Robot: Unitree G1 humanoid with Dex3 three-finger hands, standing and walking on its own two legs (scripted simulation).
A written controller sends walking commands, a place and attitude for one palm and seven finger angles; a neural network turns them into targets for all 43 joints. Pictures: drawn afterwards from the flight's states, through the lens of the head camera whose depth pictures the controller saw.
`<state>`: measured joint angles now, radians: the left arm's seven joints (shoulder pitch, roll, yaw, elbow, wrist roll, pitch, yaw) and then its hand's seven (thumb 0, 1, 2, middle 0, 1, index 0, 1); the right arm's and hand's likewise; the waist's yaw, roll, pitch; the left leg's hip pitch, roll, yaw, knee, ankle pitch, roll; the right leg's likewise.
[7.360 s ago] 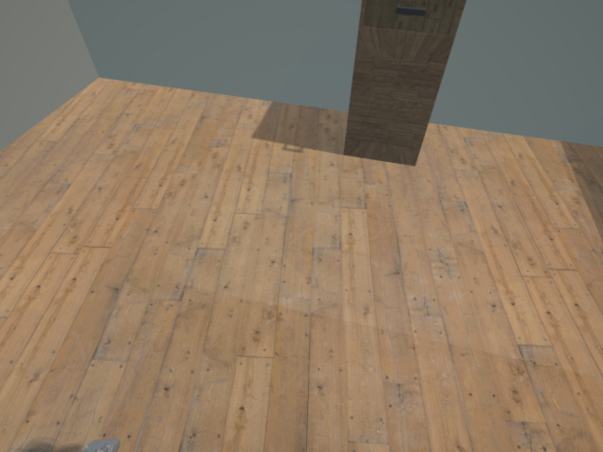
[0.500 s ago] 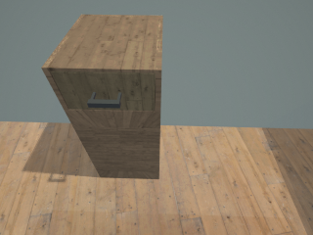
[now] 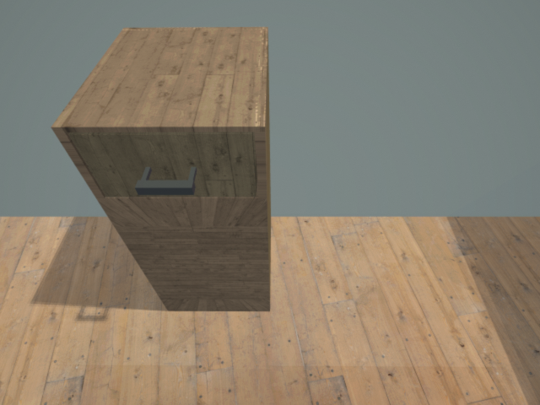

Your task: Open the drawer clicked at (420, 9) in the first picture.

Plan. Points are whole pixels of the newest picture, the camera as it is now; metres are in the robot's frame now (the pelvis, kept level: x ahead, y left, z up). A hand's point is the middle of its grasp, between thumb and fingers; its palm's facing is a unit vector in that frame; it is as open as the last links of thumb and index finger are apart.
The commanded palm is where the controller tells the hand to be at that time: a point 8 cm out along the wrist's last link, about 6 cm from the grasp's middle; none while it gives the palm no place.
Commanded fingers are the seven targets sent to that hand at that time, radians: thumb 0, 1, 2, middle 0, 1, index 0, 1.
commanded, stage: come to a stop and stand still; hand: left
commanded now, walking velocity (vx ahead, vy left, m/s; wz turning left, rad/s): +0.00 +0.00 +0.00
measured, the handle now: (168, 179) +0.52 +0.24 +0.00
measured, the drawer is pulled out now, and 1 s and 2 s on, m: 0.00 0.00 0.00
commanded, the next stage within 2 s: look again from close up in 0.62 s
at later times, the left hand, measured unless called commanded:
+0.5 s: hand out of the picture +0.00 +0.13 -0.17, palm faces +0.04 -0.98 -0.20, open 7.4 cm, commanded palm none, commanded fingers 0.00 0.90 0.90 -0.20 -0.30 -0.20 -0.30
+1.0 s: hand out of the picture -0.02 +0.12 -0.17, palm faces +0.06 -0.98 -0.19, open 7.4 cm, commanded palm none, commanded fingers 0.00 0.90 0.90 -0.20 -0.30 -0.20 -0.30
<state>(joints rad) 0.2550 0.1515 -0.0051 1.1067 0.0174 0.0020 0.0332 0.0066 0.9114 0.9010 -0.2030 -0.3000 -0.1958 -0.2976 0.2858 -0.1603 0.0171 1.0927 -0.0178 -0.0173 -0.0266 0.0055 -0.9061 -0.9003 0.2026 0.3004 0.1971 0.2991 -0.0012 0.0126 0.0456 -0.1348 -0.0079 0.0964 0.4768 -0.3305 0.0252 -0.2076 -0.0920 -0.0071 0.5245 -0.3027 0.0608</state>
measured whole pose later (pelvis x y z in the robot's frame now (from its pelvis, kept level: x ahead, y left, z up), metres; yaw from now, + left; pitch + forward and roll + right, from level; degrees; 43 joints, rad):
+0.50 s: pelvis +0.00 -0.04 +0.00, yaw +1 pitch +0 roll +1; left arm 0.28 0.14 0.00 1.13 0.02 -0.02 0.03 0.01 0.92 0.90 -0.20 -0.30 -0.20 -0.30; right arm 0.27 -0.15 0.01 1.13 -0.02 -0.01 -0.03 0.00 -0.90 -0.90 0.20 0.30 0.20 0.30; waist 0.00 0.01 0.03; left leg -0.13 0.06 0.06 0.45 -0.31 -0.04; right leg -0.19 -0.03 -0.05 0.50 -0.30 0.00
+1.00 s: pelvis +0.00 -0.05 +0.00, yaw +1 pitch -1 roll +0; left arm 0.30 0.14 0.00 1.12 0.01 -0.02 0.03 0.01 0.91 0.90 -0.20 -0.30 -0.20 -0.30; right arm 0.30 -0.13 0.01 1.14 -0.02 -0.01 -0.03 0.00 -0.90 -0.90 0.20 0.30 0.20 0.30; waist 0.01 0.00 0.03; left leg -0.13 0.06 0.05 0.43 -0.29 -0.05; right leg -0.18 -0.02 -0.06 0.47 -0.28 -0.01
